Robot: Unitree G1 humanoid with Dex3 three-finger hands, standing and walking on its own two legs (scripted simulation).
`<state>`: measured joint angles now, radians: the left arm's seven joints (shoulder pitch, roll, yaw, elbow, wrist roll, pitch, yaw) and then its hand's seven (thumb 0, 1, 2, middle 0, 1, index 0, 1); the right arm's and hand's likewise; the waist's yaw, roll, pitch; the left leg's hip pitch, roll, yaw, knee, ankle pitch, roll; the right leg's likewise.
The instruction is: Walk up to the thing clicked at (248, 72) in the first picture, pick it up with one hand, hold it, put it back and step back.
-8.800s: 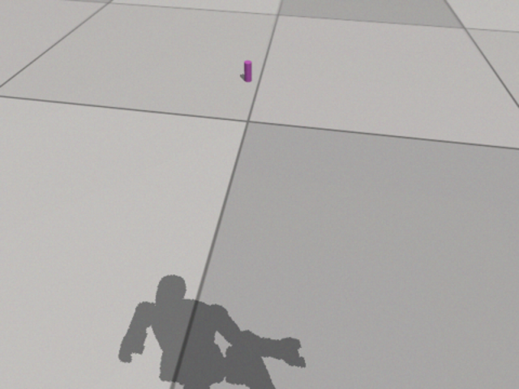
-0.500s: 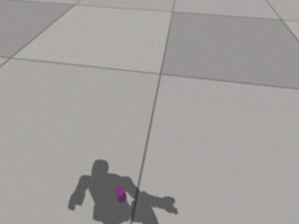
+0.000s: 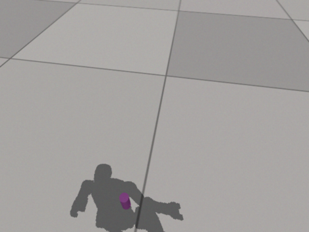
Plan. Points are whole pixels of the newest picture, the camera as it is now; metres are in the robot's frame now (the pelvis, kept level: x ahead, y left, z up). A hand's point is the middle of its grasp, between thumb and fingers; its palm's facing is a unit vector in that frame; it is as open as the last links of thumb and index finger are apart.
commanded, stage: stand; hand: left
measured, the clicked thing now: (125, 201) +0.39 +0.19 -0.71
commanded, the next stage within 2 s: go down in 0.04 s
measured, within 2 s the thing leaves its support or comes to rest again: neither
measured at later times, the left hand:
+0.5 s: hand (70, 226) +0.16 +0.26 -0.17, palm faces +0.03 -0.94 -0.33, open 13.9 cm
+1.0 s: hand out of the picture +0.15 +0.28 -0.20, palm faces +0.07 -0.94 -0.32, open 17.5 cm
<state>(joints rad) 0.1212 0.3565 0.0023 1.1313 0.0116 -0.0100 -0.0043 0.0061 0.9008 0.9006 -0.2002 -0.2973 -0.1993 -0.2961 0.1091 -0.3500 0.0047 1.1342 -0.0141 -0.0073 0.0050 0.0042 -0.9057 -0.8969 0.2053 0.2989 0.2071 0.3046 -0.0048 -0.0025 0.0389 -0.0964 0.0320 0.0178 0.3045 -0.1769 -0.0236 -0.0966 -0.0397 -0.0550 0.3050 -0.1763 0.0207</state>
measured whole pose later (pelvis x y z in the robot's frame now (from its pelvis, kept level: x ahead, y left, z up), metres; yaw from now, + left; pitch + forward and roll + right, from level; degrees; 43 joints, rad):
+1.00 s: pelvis +0.00 +0.01 -0.08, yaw +0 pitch +16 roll -2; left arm 0.28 0.35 0.24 0.42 0.02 0.27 -0.08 0.00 -0.58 0.03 -0.09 -0.07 -0.08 -0.08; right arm 0.22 -0.23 -0.01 0.56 0.01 -0.15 -0.08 0.01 -0.86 -0.88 0.21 0.30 0.21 0.30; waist -0.04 0.00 -0.13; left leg -0.84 0.05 -0.02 1.09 -0.53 -0.01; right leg -0.80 -0.04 -0.06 1.03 -0.50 0.03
